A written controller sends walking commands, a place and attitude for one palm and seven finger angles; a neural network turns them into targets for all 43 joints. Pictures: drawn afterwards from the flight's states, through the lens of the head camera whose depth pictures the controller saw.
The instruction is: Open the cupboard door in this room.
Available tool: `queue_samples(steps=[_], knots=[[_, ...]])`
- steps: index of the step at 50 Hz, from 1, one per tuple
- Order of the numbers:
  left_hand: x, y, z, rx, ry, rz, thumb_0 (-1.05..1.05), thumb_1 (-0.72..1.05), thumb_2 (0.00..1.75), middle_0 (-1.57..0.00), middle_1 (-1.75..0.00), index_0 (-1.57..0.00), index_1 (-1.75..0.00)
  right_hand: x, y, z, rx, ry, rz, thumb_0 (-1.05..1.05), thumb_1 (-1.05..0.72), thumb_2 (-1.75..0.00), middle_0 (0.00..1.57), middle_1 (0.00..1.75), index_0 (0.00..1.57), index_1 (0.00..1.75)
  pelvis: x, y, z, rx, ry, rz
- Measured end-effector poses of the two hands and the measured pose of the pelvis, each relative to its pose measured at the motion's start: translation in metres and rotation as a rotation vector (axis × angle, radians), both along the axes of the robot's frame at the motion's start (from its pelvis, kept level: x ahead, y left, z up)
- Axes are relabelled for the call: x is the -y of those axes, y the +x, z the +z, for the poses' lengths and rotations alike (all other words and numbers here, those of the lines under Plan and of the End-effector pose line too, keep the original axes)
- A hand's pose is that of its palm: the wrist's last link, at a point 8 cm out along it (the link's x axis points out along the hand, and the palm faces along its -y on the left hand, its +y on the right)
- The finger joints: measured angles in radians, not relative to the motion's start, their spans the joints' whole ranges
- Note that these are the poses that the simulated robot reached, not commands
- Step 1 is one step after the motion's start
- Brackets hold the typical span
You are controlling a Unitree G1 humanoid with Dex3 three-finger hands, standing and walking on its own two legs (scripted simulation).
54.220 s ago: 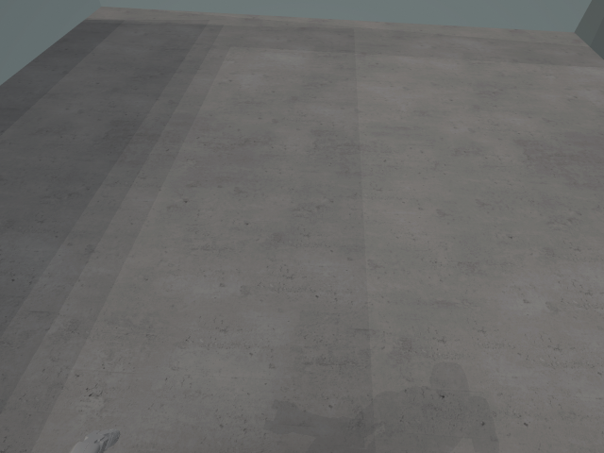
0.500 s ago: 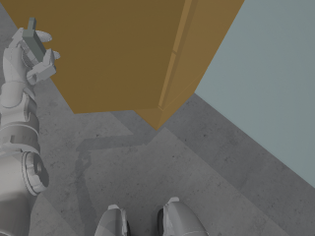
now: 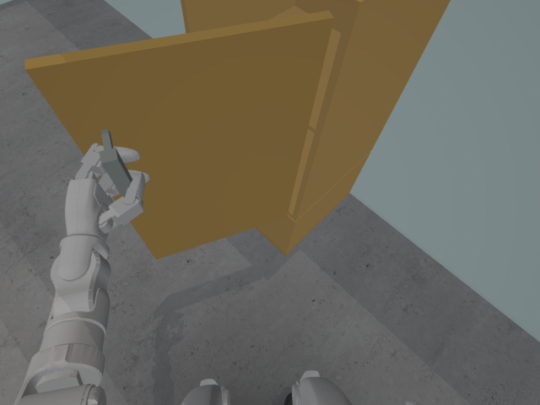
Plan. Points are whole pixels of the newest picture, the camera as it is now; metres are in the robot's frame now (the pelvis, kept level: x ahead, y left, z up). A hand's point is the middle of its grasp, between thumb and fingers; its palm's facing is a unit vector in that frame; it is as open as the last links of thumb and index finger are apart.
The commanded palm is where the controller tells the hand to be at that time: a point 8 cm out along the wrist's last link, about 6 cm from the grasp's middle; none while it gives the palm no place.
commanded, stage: pull the door open along its arc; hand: left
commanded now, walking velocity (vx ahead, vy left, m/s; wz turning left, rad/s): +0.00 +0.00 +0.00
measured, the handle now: (121, 170) +0.45 +0.22 +0.03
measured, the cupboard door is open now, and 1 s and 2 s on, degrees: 66 98 100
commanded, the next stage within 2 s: open thumb and fingers to let go in 0.60 s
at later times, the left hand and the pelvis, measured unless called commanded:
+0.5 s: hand (197, 259) +0.31 +0.09 +0.04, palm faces +0.47 -0.88 +0.00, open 6.0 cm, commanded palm +0.24 +0.13 +0.03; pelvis +0.00 -0.04 +0.00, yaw +4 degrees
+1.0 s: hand (230, 279) +0.28 +0.05 +0.03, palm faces +0.47 -0.88 -0.03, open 8.0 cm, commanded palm +0.23 +0.09 +0.03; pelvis -0.01 -0.07 -0.01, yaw +6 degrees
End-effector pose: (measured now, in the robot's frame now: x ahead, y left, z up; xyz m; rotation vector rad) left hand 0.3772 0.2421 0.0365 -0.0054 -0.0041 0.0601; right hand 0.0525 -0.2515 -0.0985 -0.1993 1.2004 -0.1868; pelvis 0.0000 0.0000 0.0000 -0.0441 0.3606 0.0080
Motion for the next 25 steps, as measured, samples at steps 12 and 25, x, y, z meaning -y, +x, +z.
queue_samples(steps=[12, 25], knots=[[0.060, -0.068, -0.001, 0.019, -0.032, 0.326, 0.00, 0.69, 0.77, -0.35, -1.31, -0.36, -1.28, -0.019, 0.095, -0.004, 0.228, 0.061, 0.181, 0.00, -0.91, -0.90, 0.20, 0.30, 0.20, 0.30, 0.013, -0.004, -0.004, 0.053, 0.031, 0.021], [0.111, -0.112, 0.003, -0.021, 0.003, 0.432, 0.00, 0.69, 0.77, -0.33, -1.31, -0.35, -1.32, -0.010, 0.111, -0.003, 0.267, 0.093, 0.236, 0.01, -0.91, -0.90, 0.20, 0.30, 0.20, 0.30, 0.040, 0.000, 0.000, 0.095, 0.050, 0.056]])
